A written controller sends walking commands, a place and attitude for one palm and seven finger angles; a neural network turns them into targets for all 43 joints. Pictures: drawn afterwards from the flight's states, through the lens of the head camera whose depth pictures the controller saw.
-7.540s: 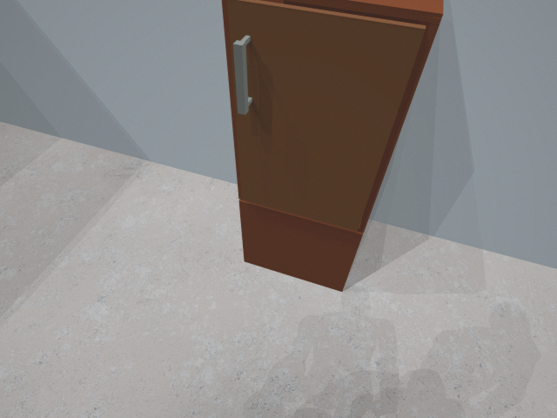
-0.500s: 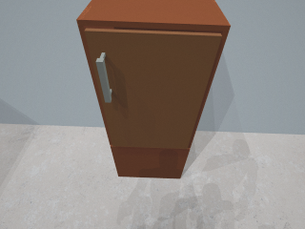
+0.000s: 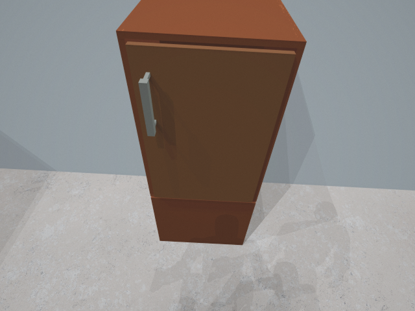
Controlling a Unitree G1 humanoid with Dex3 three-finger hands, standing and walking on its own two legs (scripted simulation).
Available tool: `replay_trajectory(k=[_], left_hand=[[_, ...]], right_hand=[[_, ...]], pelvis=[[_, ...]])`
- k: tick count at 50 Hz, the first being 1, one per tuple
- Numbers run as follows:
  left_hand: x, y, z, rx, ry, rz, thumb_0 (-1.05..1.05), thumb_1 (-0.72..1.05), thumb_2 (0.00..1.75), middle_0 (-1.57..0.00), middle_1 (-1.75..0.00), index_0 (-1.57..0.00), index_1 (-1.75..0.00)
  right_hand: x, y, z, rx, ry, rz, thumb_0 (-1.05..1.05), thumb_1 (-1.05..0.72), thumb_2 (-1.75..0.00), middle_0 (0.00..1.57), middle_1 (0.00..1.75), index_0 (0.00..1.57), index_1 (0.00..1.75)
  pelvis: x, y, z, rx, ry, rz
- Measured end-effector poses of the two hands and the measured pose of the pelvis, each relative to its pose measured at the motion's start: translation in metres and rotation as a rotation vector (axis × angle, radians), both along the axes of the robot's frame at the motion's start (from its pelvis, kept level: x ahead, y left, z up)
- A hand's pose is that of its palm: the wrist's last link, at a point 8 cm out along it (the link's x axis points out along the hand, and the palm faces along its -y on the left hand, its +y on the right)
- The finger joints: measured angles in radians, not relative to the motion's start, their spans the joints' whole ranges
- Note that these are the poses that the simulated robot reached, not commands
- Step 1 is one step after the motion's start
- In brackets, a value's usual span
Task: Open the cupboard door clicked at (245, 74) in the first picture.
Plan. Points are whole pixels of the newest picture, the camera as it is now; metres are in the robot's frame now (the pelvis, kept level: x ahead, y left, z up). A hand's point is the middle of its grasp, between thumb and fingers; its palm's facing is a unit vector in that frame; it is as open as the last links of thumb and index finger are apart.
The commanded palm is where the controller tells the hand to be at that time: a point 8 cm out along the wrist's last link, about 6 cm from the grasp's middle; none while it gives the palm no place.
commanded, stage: raise the hand with hooked fingers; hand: left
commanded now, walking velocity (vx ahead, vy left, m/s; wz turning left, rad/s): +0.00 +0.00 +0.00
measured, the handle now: (149, 105) +0.57 +0.19 +0.10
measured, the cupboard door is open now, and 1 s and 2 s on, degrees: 0 0 0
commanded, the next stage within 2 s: none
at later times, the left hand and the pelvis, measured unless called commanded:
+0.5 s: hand (79, 297) +0.15 +0.24 -0.03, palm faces +0.11 -0.99 -0.02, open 9.0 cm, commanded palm +0.14 +0.29 -0.01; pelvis -0.01 -0.01 -0.08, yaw +3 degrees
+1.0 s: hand (75, 240) +0.23 +0.26 +0.03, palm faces +0.06 -1.00 -0.08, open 12.1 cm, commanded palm +0.20 +0.31 +0.05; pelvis +0.02 +0.01 -0.05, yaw +3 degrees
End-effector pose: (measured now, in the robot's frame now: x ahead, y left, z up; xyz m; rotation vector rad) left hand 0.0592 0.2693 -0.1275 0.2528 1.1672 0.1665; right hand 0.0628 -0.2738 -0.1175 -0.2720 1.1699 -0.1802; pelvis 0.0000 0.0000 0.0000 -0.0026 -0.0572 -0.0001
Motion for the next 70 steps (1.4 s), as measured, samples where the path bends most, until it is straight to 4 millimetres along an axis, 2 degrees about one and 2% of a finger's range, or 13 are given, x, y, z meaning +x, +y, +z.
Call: replay_trajectory(k=[3, 9, 11, 14, 19, 21, 25, 30, 37, 44, 53, 61, 70], left_hand=[[0.01, 0.006, 0.018, -0.022, -0.16, 0.112, 0.01, 0.9, 0.9, -0.2, -0.3, -0.2, -0.3], [0.077, 0.011, 0.124, 0.007, -0.863, 0.108, 0.02, 0.85, 0.88, -0.21, -0.33, -0.2, -0.34], [0.091, 0.01, 0.138, -0.011, -1.02, 0.055, 0.01, 0.82, 0.87, -0.21, -0.35, -0.2, -0.36], [0.097, 0.007, 0.128, -0.071, -1.152, -0.054, 0.01, 0.76, 0.84, -0.21, -0.39, -0.2, -0.39], [0.079, 0.007, 0.081, -0.205, -1.086, -0.179, 0.01, 0.66, 0.8, -0.22, -0.45, -0.22, -0.46], [0.071, 0.013, 0.075, -0.228, -1.067, -0.147, 0.01, 0.61, 0.78, -0.23, -0.48, -0.22, -0.49], [0.068, 0.027, 0.096, -0.171, -1.15, -0.078, 0.02, 0.51, 0.74, -0.23, -0.54, -0.23, -0.55], [0.094, 0.032, 0.127, -0.132, -1.217, -0.125, 0.01, 0.4, 0.69, -0.24, -0.62, -0.23, -0.63], [0.13, 0.03, 0.132, -0.221, -1.049, -0.199, 0.01, 0.24, 0.62, -0.25, -0.72, -0.24, -0.73], [0.134, 0.046, 0.164, -0.128, -1.164, -0.128, 0.01, 0.08, 0.55, -0.26, -0.83, -0.26, -0.83], [0.154, 0.044, 0.169, -0.167, -1.115, -0.18, 0.0, -0.14, 0.46, -0.28, -0.96, -0.27, -0.97], [0.172, 0.059, 0.208, -0.142, -1.229, -0.15, 0.0, -0.32, 0.38, -0.29, -1.08, -0.29, -1.09], [0.187, 0.059, 0.216, -0.172, -1.161, -0.143, -0.01, -0.46, 0.32, -0.3, -1.17, -0.29, -1.18]], right_hand=[[-0.004, 0.004, 0.002, -0.013, -0.06, -0.001, 0.01, -0.9, -0.9, 0.2, 0.3, 0.2, 0.3], [0.03, 0.026, 0.01, 0.027, -0.372, 0.039, 0.01, -0.9, -0.9, 0.2, 0.3, 0.2, 0.3], [0.046, 0.033, 0.01, 0.05, -0.454, 0.063, 0.01, -0.9, -0.9, 0.2, 0.3, 0.2, 0.3], [0.07, 0.038, 0.007, 0.068, -0.557, 0.117, 0.01, -0.9, -0.9, 0.2, 0.3, 0.21, 0.3], [0.104, 0.037, 0.0, 0.047, -0.658, 0.206, 0.01, -0.9, -0.9, 0.2, 0.3, 0.21, 0.3], [0.115, 0.037, -0.001, 0.03, -0.671, 0.222, 0.01, -0.9, -0.9, 0.2, 0.3, 0.21, 0.3], [0.131, 0.043, -0.001, 0.005, -0.666, 0.25, 0.01, -0.9, -0.9, 0.2, 0.3, 0.21, 0.3], [0.142, 0.055, -0.001, 0.023, -0.637, 0.261, 0.01, -0.9, -0.9, 0.2, 0.3, 0.21, 0.3], [0.138, 0.064, 0.005, 0.062, -0.618, 0.191, 0.01, -0.9, -0.9, 0.21, 0.3, 0.21, 0.3], [0.132, 0.059, 0.008, 0.055, -0.577, 0.18, 0.01, -0.9, -0.9, 0.2, 0.3, 0.21, 0.3], [0.132, 0.053, 0.012, 0.035, -0.559, 0.184, 0.01, -0.9, -0.9, 0.2, 0.3, 0.21, 0.3], [0.135, 0.05, 0.026, 0.036, -0.592, 0.173, 0.01, -0.9, -0.9, 0.2, 0.3, 0.21, 0.3], [0.133, 0.045, 0.032, 0.04, -0.592, 0.166, 0.01, -0.9, -0.9, 0.2, 0.3, 0.21, 0.3]], pelvis=[[-0.006, 0.001, -0.003, 0.004, -0.007, 0.0], [-0.014, 0.001, -0.013, 0.005, 0.033, 0.039], [-0.019, -0.002, -0.021, 0.005, 0.08, 0.044], [-0.026, -0.006, -0.041, 0.007, 0.151, 0.035], [-0.027, -0.009, -0.074, 0.002, 0.208, 0.035], [-0.024, -0.009, -0.08, -0.008, 0.207, 0.039], [-0.014, -0.007, -0.082, -0.034, 0.203, 0.053], [-0.004, -0.004, -0.077, -0.06, 0.207, 0.073], [0.01, 0.001, -0.062, -0.055, 0.218, 0.054], [0.02, 0.005, -0.054, -0.05, 0.211, 0.052], [0.023, 0.005, -0.047, -0.045, 0.187, 0.057], [0.025, 0.0, -0.037, -0.041, 0.147, 0.056], [0.022, -0.004, -0.028, -0.03, 0.117, 0.054]])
